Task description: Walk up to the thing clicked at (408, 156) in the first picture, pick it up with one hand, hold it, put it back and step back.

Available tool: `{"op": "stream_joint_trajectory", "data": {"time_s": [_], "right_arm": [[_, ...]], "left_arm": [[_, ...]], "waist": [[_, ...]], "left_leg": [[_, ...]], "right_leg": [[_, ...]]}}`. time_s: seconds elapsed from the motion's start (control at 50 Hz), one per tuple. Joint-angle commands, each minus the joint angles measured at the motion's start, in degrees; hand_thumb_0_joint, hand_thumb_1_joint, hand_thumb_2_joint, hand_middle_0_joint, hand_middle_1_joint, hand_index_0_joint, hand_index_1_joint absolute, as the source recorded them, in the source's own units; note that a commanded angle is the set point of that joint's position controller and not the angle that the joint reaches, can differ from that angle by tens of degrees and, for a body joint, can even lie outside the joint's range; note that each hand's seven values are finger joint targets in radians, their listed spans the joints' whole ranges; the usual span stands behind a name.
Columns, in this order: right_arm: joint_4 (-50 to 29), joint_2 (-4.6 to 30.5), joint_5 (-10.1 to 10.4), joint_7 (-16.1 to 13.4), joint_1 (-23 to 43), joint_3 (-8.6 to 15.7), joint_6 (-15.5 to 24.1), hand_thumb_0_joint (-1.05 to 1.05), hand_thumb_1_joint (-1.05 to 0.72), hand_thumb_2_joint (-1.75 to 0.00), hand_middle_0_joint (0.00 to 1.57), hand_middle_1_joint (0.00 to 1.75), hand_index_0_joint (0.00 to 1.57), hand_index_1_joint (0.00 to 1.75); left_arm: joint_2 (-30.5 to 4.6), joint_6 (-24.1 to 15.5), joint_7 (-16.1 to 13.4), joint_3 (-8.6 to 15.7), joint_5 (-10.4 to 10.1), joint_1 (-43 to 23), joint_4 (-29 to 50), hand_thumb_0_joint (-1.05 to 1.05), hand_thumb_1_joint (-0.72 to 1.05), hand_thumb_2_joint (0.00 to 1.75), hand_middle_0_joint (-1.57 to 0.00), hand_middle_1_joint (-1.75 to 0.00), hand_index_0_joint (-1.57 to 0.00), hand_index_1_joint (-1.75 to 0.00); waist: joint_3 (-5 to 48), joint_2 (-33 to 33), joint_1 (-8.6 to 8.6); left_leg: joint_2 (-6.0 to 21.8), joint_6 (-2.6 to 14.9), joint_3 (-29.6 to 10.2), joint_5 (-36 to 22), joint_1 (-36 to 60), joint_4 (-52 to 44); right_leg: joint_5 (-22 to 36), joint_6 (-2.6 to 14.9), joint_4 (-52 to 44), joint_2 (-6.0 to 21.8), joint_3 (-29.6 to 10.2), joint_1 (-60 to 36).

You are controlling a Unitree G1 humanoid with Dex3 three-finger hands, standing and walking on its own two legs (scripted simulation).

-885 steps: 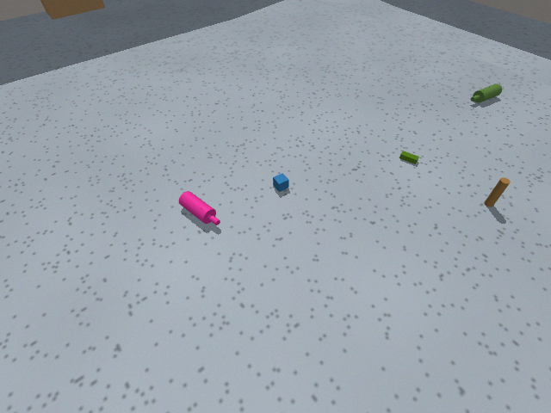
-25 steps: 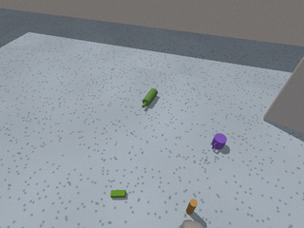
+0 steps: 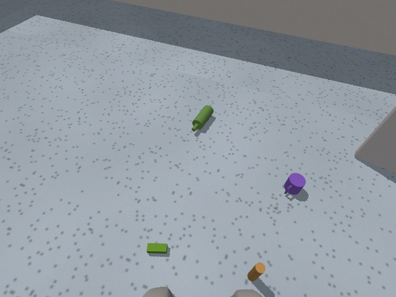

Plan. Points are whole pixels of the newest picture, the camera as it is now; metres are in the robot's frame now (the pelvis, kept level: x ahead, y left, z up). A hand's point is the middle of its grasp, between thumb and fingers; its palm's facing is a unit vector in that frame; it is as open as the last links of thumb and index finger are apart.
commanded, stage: walk up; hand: left
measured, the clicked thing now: (157, 248) +0.43 +0.20 -0.74
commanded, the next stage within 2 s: stand in 1.58 s
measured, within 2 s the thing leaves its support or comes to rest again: neither
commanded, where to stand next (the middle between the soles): +0.05 -0.05 m, yaw +0 degrees
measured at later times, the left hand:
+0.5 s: hand out of the picture +0.06 +0.24 -0.15, palm faces -0.06 -0.93 -0.36, open 7.4 cm
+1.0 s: hand out of the picture +0.13 +0.18 -0.13, palm faces -0.03 -0.94 -0.35, open 7.4 cm
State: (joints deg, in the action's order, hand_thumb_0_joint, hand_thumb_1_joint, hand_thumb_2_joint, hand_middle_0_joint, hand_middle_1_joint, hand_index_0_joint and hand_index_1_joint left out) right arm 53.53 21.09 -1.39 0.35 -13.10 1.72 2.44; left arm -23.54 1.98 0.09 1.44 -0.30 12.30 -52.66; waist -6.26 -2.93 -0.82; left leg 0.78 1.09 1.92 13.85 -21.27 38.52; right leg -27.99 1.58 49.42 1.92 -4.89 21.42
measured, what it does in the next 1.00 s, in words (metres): steps on the spot: right foot, then right foot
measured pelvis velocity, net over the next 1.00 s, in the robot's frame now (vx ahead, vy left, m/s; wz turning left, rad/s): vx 0.01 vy -0.07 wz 0.00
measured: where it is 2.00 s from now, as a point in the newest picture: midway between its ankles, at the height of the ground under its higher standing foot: outside the picture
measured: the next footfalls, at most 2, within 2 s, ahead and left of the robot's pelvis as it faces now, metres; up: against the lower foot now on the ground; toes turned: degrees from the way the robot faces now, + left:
right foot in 0.24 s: +0.01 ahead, -0.15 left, +0.00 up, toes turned -3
right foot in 0.68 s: +0.08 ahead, -0.20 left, +0.00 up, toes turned -3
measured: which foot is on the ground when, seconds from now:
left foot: down 0.00-1.00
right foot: up 0.00-0.22, down 0.24-0.48, up 0.50-0.66, down 0.68-1.00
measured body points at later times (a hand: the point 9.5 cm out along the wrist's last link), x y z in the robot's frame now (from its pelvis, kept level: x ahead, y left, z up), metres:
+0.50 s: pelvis +0.01 -0.02 +0.01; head +0.03 -0.02 +0.45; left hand +0.06 +0.29 -0.12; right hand +0.05 -0.35 -0.11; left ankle +0.05 +0.09 -0.72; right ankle -0.03 -0.15 -0.71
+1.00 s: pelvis +0.01 -0.07 +0.01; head +0.03 -0.08 +0.46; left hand +0.13 +0.23 -0.10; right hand +0.07 -0.38 -0.12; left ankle +0.03 +0.07 -0.72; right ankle +0.04 -0.19 -0.72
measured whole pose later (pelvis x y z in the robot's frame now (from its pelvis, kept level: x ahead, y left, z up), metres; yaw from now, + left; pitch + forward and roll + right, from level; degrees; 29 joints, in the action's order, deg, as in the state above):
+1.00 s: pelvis +0.01 -0.07 +0.01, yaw +0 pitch -2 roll +1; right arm 61.9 22.2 -0.5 0.9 -9.6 0.3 0.6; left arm -19.5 -0.9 0.8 0.2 0.5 3.9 -59.4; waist -4.2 0.5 0.4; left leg 0.8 -1.4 -0.4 15.4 -13.3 30.9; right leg -14.8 -0.6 32.8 2.9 2.1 15.9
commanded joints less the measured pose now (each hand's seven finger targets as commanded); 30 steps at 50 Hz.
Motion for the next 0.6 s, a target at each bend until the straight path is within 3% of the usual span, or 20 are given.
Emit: {"op": "stream_joint_trajectory", "data": {"time_s": [0.0,0.08,0.12,0.16,0.2,0.22,0.24,0.26,0.28,0.3,0.34,0.4,0.42,0.44,0.46,0.48,0.5,0.52,0.54,0.58], "right_arm": [[-3.8,18.3,0.1,-2.1,1.0,4.9,1.8,0.00,-0.90,-0.90,0.20,0.30,0.20,0.30],[-3.1,18.0,-0.3,-2.2,-0.8,5.2,1.8,0.00,-0.90,-0.90,0.20,0.30,0.20,0.30],[-3.3,18.4,-0.4,-2.2,-0.6,5.6,1.6,0.00,-0.90,-0.90,0.20,0.30,0.20,0.30],[-3.6,18.3,-0.6,-1.9,0.8,5.5,1.2,0.00,-0.90,-0.90,0.20,0.30,0.20,0.30],[-4.0,17.9,-0.4,-1.6,3.0,4.9,0.5,0.00,-0.90,-0.90,0.20,0.30,0.20,0.30],[-3.9,16.2,0.0,-1.5,3.1,4.3,0.1,0.00,-0.90,-0.90,0.20,0.30,0.20,0.30],[-4.2,13.5,0.5,-1.4,3.0,3.3,0.0,0.00,-0.90,-0.90,0.20,0.30,0.20,0.30],[-5.2,9.8,1.0,-1.6,6.0,2.2,0.1,0.00,-0.90,-0.90,0.20,0.30,0.20,0.30],[-4.2,14.1,0.8,-2.2,6.6,3.7,0.1,0.00,-0.90,-0.90,0.20,0.30,0.20,0.30],[-2.5,15.5,0.9,-2.0,3.0,4.2,0.6,0.00,-0.90,-0.90,0.20,0.30,0.20,0.30],[-0.3,13.4,1.3,-1.6,0.6,3.5,1.6,0.00,-0.90,-0.90,0.20,0.30,0.20,0.30],[1.1,11.8,1.1,-1.7,-3.1,2.9,2.6,0.00,-0.90,-0.90,0.20,0.30,0.20,0.30],[1.2,12.9,0.9,-2.0,-4.5,3.2,2.9,0.00,-0.90,-0.90,0.20,0.30,0.20,0.30],[1.2,15.7,0.3,-2.3,-5.7,3.9,3.2,0.00,-0.90,-0.90,0.20,0.30,0.20,0.30],[0.8,19.3,-0.1,-2.2,-6.5,4.7,3.5,0.00,-0.90,-0.90,0.20,0.30,0.20,0.30],[0.9,22.5,0.6,-1.9,-6.1,5.7,3.1,0.00,-0.90,-0.90,0.20,0.30,0.20,0.30],[0.8,22.1,0.4,-1.9,-4.6,5.9,2.9,0.00,-0.90,-0.90,0.20,0.30,0.20,0.30],[0.2,21.3,0.3,-2.0,-3.6,5.7,2.8,0.00,-0.90,-0.90,0.20,0.30,0.20,0.30],[-0.5,19.5,0.2,-2.1,-2.5,4.9,2.9,0.00,-0.90,-0.90,0.20,0.30,0.20,0.30],[-0.6,18.1,0.4,-2.0,-1.0,4.3,2.8,0.00,-0.90,-0.90,0.20,0.30,0.20,0.30]], "left_arm": [[-11.9,-0.2,-0.4,3.8,0.1,3.7,0.7,0.00,0.90,0.90,-0.20,-0.30,-0.20,-0.30],[-11.2,-0.2,0.2,4.0,1.0,2.5,0.0,0.00,0.90,0.90,-0.20,-0.30,-0.20,-0.30],[-11.0,-0.2,0.5,4.0,1.5,2.5,-0.3,0.00,0.90,0.90,-0.20,-0.30,-0.20,-0.30],[-10.4,-0.8,0.6,4.1,1.6,4.0,-1.3,0.00,0.90,0.90,-0.20,-0.30,-0.20,-0.30],[-8.7,-1.6,0.7,4.2,1.9,6.7,-3.1,0.00,0.90,0.90,-0.20,-0.30,-0.20,-0.30],[-9.4,-2.2,0.6,4.6,2.5,6.6,-3.6,0.00,0.90,0.90,-0.20,-0.30,-0.20,-0.30],[-11.6,-2.7,0.3,5.4,3.0,7.8,-3.5,0.00,0.90,0.90,-0.20,-0.30,-0.20,-0.30],[-16.4,-2.8,0.4,5.9,3.2,4.4,-1.6,0.00,0.90,0.90,-0.20,-0.30,-0.20,-0.30],[-19.6,-2.6,0.8,6.3,3.3,0.0,0.3,0.00,0.90,0.90,-0.20,-0.30,-0.20,-0.30],[-17.7,-2.3,1.0,6.1,2.9,-4.1,1.8,0.00,0.90,0.90,-0.20,-0.30,-0.20,-0.30],[-12.0,-2.4,0.9,4.4,2.4,-5.7,2.4,0.00,0.90,0.90,-0.20,-0.30,-0.20,-0.30],[-11.4,-2.8,1.1,3.4,1.2,-3.4,1.6,0.00,0.90,0.90,-0.20,-0.30,-0.20,-0.30],[-10.6,-2.7,1.2,3.0,0.9,-2.6,2.0,0.00,0.90,0.90,-0.20,-0.30,-0.20,-0.30],[-8.7,-2.6,1.1,2.5,0.5,-1.5,2.4,0.00,0.90,0.90,-0.20,-0.30,-0.20,-0.30],[-6.4,-2.4,0.9,2.0,0.3,-0.7,2.9,0.00,0.90,0.90,-0.20,-0.30,-0.20,-0.30],[-10.7,-1.7,0.2,3.4,0.6,-1.1,1.6,0.00,0.90,0.90,-0.20,-0.30,-0.20,-0.30],[-12.0,-1.7,0.0,3.6,1.0,-1.9,1.4,0.00,0.90,0.90,-0.20,-0.30,-0.20,-0.30],[-11.9,-2.0,0.2,3.7,1.1,-1.9,1.6,0.00,0.90,0.90,-0.20,-0.30,-0.20,-0.30],[-11.6,-2.0,0.4,4.0,1.0,-0.6,1.1,0.00,0.90,0.90,-0.20,-0.30,-0.20,-0.30],[-10.4,-2.4,0.8,4.2,0.7,1.2,0.3,0.00,0.90,0.90,-0.20,-0.30,-0.20,-0.30]], "waist": [[4.6,12.8,-0.02],[7.8,13.6,1.64],[8.7,14.3,2.07],[8.7,13.9,1.49],[7.7,12.5,-0.84],[6.9,9.6,-1.48],[7.1,1.9,-2.37],[2.6,-10.3,-2.58],[-0.7,-8.9,-2.52],[-2.1,-8.6,-0.13],[-1.7,-4.7,1.79],[5.2,-6.7,2.39],[7.3,-5.0,2.88],[9.6,1.9,3.10],[10.4,9.1,2.66],[8.1,8.3,3.21],[5.6,6.9,2.86],[4.7,7.4,2.48],[5.0,6.8,1.57],[5.2,9.6,0.61]], "left_leg": [[14.5,7.90,-18.8,2.5,5.1,-17.8],[13.8,8.14,-18.3,5.4,11.1,-17.0],[14.9,9.24,-18.7,10.2,11.8,-17.4],[15.4,10.06,-17.4,10.6,9.1,-16.3],[13.1,8.39,-12.3,7.7,2.6,-12.7],[10.8,5.84,-9.6,6.5,-1.4,-9.0],[7.7,3.19,-5.6,5.4,-4.9,0.1],[-1.0,0.06,1.7,14.2,-13.9,7.4],[-0.1,-0.05,-3.2,17.0,-8.4,13.3],[1.4,0.16,-2.6,15.6,-3.9,12.6],[0.2,0.31,-0.3,8.1,-1.8,2.4],[-1.3,0.97,2.1,-4.7,11.2,-9.5],[0.0,1.85,-0.8,-6.2,16.2,-11.9],[7.3,4.38,-12.3,-7.5,21.5,-14.6],[17.9,9.56,-28.4,-5.7,25.3,-18.5],[23.3,15.53,-33.5,-1.4,19.4,-20.1],[23.0,16.08,-33.3,1.0,16.2,-21.1],[21.2,15.52,-29.0,-0.6,15.0,-20.4],[18.2,13.41,-23.5,-4.8,15.5,-18.0],[15.8,10.86,-17.2,-11.0,9.7,-16.4]], "right_leg": [[0.0,0.93,5.8,-0.7,-2.6,4.8],[-1.4,-0.20,1.3,-0.6,-0.7,5.1],[-2.7,-0.42,-1.4,0.1,1.4,4.7],[-4.0,-0.41,-7.5,0.1,3.2,0.3],[4.4,0.49,-20.5,-0.9,5.5,-9.0],[7.9,1.39,-25.1,-1.3,4.8,-13.5],[3.4,3.10,-30.7,3.7,-5.0,-15.5],[-6.4,7.98,-35.6,13.0,-21.9,-11.7],[-11.0,12.39,-36.5,18.2,-25.8,-1.4],[-9.3,12.63,-34.4,17.7,-21.6,1.3],[9.9,8.24,-28.1,9.1,-7.0,-3.9],[29.2,5.28,-19.1,6.4,-1.8,-5.0],[30.5,4.27,-14.3,6.1,-1.3,-3.5],[22.8,1.96,-6.7,2.8,1.5,2.0],[2.9,0.03,0.0,-1.9,4.5,10.2],[-8.3,0.35,3.9,0.2,1.2,8.7],[-7.5,0.70,5.3,1.4,-0.2,8.5],[-6.7,0.96,5.2,2.1,-0.6,8.9],[-5.0,1.22,2.7,2.9,-0.8,8.3],[0.8,0.92,-2.9,2.9,1.8,2.0]]}}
